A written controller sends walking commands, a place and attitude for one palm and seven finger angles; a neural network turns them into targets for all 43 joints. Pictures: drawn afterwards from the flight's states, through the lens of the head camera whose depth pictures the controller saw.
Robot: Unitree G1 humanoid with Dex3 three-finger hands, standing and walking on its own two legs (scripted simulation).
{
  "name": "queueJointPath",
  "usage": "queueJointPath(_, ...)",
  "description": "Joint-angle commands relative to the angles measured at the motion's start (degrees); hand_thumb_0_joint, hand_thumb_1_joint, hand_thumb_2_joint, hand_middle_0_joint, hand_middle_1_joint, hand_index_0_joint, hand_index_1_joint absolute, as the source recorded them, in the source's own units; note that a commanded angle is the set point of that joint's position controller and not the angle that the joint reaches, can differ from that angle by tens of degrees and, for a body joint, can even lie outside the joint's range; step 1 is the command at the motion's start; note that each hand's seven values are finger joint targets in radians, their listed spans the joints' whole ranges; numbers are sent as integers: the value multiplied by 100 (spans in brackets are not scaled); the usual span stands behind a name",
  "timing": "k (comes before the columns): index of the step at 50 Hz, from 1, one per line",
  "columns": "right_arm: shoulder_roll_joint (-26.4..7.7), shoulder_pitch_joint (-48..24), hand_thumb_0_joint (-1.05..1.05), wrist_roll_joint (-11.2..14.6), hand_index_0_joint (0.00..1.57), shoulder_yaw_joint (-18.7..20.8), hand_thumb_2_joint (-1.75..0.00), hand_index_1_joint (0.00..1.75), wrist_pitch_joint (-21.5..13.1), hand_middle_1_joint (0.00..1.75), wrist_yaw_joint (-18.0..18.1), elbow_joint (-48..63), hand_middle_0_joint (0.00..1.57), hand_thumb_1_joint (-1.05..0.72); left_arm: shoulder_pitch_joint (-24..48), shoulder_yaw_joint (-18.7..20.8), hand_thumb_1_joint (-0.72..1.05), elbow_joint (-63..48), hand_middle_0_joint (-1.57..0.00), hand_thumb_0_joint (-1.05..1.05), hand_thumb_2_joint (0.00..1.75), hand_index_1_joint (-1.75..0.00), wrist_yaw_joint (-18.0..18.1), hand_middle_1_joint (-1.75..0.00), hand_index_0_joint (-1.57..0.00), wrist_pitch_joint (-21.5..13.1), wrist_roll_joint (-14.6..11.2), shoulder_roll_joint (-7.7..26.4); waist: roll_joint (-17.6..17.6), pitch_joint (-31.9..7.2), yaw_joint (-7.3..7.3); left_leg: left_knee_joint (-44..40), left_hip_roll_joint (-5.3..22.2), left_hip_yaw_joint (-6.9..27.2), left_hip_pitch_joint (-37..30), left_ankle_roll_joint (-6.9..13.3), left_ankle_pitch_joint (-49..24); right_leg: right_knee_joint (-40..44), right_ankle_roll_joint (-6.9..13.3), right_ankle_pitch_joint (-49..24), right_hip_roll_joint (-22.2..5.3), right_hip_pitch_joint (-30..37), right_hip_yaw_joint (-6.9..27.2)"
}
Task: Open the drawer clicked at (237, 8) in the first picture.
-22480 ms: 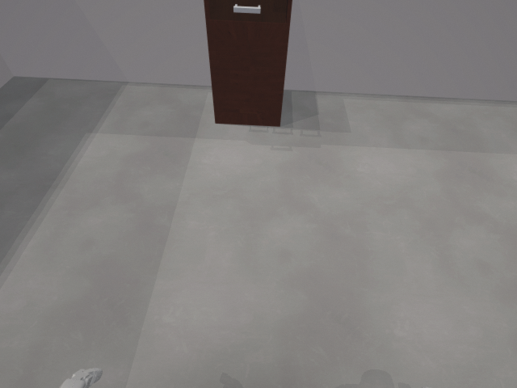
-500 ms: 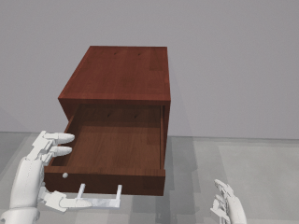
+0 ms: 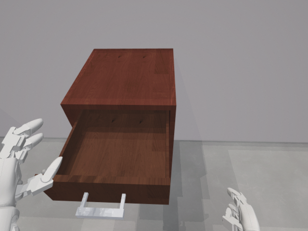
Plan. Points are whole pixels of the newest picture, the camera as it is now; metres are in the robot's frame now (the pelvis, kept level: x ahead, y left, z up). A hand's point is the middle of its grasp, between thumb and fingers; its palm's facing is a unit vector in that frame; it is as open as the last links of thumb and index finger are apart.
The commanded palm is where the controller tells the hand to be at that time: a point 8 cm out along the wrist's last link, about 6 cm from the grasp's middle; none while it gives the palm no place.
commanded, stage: draw the hand back to the body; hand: left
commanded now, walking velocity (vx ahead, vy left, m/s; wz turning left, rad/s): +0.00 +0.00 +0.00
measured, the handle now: (102, 205) +0.20 +0.18 -0.07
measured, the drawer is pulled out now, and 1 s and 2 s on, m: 0.28 0.28 0.28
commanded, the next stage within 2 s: step back with the hand held close in 0.30 s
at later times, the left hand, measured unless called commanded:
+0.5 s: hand (43, 169) +0.18 +0.23 +0.17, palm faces +0.40 -0.80 -0.44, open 7.4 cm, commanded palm +0.12 +0.27 +0.18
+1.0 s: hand (23, 193) +0.14 +0.25 +0.15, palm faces +0.31 -0.82 -0.49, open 7.4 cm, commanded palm +0.07 +0.29 +0.18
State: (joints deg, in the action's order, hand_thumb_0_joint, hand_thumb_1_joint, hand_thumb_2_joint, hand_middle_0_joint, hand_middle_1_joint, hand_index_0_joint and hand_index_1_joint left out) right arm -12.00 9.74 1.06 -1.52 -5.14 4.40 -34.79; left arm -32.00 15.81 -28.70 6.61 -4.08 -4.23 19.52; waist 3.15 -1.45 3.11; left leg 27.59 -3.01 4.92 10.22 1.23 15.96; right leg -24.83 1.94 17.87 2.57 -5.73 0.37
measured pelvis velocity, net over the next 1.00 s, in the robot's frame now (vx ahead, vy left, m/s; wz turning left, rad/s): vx -0.06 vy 0.01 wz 0.00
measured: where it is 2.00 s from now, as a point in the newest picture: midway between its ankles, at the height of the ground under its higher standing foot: outside the picture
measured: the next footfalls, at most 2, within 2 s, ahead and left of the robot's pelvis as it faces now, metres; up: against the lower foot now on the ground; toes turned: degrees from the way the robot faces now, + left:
right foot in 1.70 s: -0.24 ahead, -0.15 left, +0.00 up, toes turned +7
left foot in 1.94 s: -0.15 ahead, +0.07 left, +0.00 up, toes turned +1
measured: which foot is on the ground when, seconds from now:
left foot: down 0.00-1.00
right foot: down 0.00-1.00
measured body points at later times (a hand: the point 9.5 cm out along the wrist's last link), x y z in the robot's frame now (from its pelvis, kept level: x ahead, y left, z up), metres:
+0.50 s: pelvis -0.01 -0.02 +0.00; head -0.01 -0.04 +0.45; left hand +0.15 +0.27 +0.19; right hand +0.19 -0.23 -0.08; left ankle -0.01 +0.11 -0.74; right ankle -0.05 -0.10 -0.74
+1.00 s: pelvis -0.06 +0.01 +0.00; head -0.02 +0.03 +0.44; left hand +0.12 +0.29 +0.18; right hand +0.14 -0.22 -0.08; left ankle -0.01 +0.11 -0.74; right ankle -0.05 -0.10 -0.74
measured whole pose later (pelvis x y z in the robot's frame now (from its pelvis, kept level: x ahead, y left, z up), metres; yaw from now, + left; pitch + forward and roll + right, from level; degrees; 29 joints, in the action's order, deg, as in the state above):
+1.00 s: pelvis -0.06 +0.01 +0.00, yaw +0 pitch +3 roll -1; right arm -11.1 8.4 1.7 0.3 -0.1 3.8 -30.9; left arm -37.1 22.0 -36.0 7.4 -9.4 -3.2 24.6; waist -0.7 0.7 -0.1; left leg 30.2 -2.9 5.1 22.0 1.7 11.3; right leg -27.4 0.8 13.3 2.6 -17.4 -0.4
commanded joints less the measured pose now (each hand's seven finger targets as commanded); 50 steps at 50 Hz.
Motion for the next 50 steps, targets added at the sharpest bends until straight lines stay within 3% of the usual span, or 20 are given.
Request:
queueJointPath(1,-519,-861,0,14,20,219,-90,30,-282,30,29,995,20,-90,445,681,76,-1185,-21,0,84,-39,80,-39,-21,-368,-20,858,97,-331,-22,-240,316,-213,-501,-18,-1689,352,-74,-1774,-324,-324,-220)
queueJointPath(5,-519,-838,0,14,20,219,-90,30,-261,30,6,1017,20,-90,427,610,90,-1156,-20,0,90,-30,66,-30,-20,-372,-39,834,-85,-343,-25,-274,332,-190,-508,-1,-1618,337,-91,-1741,-346,-305,-229)
queueJointPath(7,-538,-837,0,-23,20,208,-90,30,-262,30,21,958,20,-90,461,686,90,-1128,-20,0,90,-30,77,-30,-20,-381,-6,913,99,-329,-6,-259,279,-211,-530,1,-1592,417,-80,-1744,-322,-347,-226)
queueJointPath(12,-515,-862,0,-31,20,209,-90,30,-260,30,26,931,20,-90,392,762,90,-1055,-20,0,90,-30,87,-30,-20,-382,-9,933,-51,-302,6,-265,273,-210,-506,5,-1580,445,-87,-1773,-313,-324,-228)
queueJointPath(15,-493,-856,0,9,20,208,-90,30,-260,30,15,994,20,-90,391,688,90,-1151,-20,0,90,-30,74,-30,-20,-386,-32,877,-24,-341,-16,-261,315,-213,-521,-4,-1592,382,-97,-1781,-344,-300,-221)
queueJointPath(16,-513,-898,0,2,20,209,-90,30,-268,30,22,982,20,-90,477,712,90,-1196,-20,0,90,-30,76,-30,-20,-375,-26,903,177,-298,-9,-244,288,-238,-542,-9,-1581,463,-89,-1768,-322,-350,-185)
queueJointPath(19,-519,-877,0,-15,20,227,-90,30,-235,30,23,943,20,-90,326,719,90,-971,-20,0,90,-30,70,-30,-20,-400,-34,871,-184,-273,4,-250,284,-232,-520,18,-1481,477,-116,-1707,-314,-377,-221)
queueJointPath(20,-501,-884,0,19,20,233,-90,30,-245,30,22,1003,20,-90,373,669,90,-1105,-20,0,90,-30,68,-30,-20,-400,-43,859,-111,-355,-22,-244,313,-245,-543,21,-1470,432,-122,-1695,-355,-336,-177)
queueJointPath(21,-619,-567,0,30,20,175,-90,30,-194,30,-16,1312,20,-90,1519,1705,90,-1799,-20,0,90,-30,150,-30,-20,-744,12,1892,324,363,-144,-138,325,-13,-99,117,-1276,803,-107,-2013,-604,-764,217)
queueJointPath(22,-554,-609,0,-1,20,255,-90,30,-162,30,-40,1060,20,-90,1048,1604,90,-1362,-20,0,90,-30,112,-30,-20,-813,31,1626,-332,195,-155,15,345,63,-42,121,-1282,827,-98,-2235,-717,-688,348)
queueJointPath(23,-597,-622,0,-20,20,298,-90,30,-77,30,-66,1028,20,-90,441,1196,90,-855,-20,0,90,-30,28,-30,-20,-788,68,1121,-685,144,-208,133,330,57,-91,132,-1345,817,-121,-2392,-735,-694,325)
queueJointPath(24,-631,-693,0,-9,20,340,-90,30,-12,30,-91,1067,20,-90,117,1036,90,-802,-20,0,90,-30,-23,-30,-20,-772,80,943,-731,-49,-222,221,336,8,-122,138,-1508,751,-144,-2684,-787,-602,333)
queueJointPath(27,-697,-740,0,-7,20,409,-90,30,135,30,-123,1108,20,-90,-243,947,90,-1017,-20,0,90,-30,-61,-30,-20,-820,122,882,-263,-451,-252,192,382,-54,-153,136,-1967,532,-190,-2883,-803,-473,226)
queueJointPath(30,-696,-713,0,13,20,483,-90,30,290,30,-116,1159,20,-90,-465,1076,90,-1304,-20,0,90,-30,-2,-30,-20,-818,122,1024,-297,-774,-258,158,471,-8,-96,135,-2299,373,-216,-2719,-746,-354,107)
queueJointPath(31,-721,-780,0,16,20,483,-90,30,306,30,-91,1176,20,-90,-419,1173,90,-1453,-20,0,90,-30,31,-30,-20,-828,111,1180,-111,-785,-260,129,486,-17,-96,131,-2360,361,-208,-2721,-745,-412,136)
queueJointPath(34,-672,-736,0,41,20,516,-90,30,383,30,-45,1247,20,-90,-540,1248,90,-1626,-20,0,90,-30,100,-30,-20,-817,93,1242,-229,-879,-273,100,559,82,72,119,-2354,235,-198,-2462,-708,-353,93)
queueJointPath(36,-702,-729,0,44,20,530,-90,30,375,30,-4,1238,20,-90,-426,1354,90,-1851,-20,0,90,-30,149,-30,-20,-835,83,1417,-76,-902,-289,71,588,125,114,111,-2319,214,-186,-2317,-687,-442,106)
queueJointPath(38,-677,-696,0,43,20,534,-90,30,384,30,4,1266,20,-90,-592,1290,90,-1796,-20,0,90,-30,168,-30,-20,-823,73,1286,-33,-865,-291,-17,635,210,295,124,-2319,125,-192,-2134,-611,-367,34)
queueJointPath(43,-717,-697,0,54,20,541,-90,30,329,30,-14,1273,20,-90,-677,1238,90,-1827,-20,0,90,-30,184,-30,-20,-828,63,1228,153,-785,-298,-258,761,377,799,173,-1763,-48,-207,-1700,-505,-296,25)
queueJointPath(50,-760,-647,0,47,20,502,-90,30,134,30,-35,1350,20,-90,-588,1349,90,-1926,-20,0,90,-30,183,-30,-20,-951,134,1227,323,-610,-297,-798,970,708,2357,363,356,-655,-236,-1087,-302,359,91)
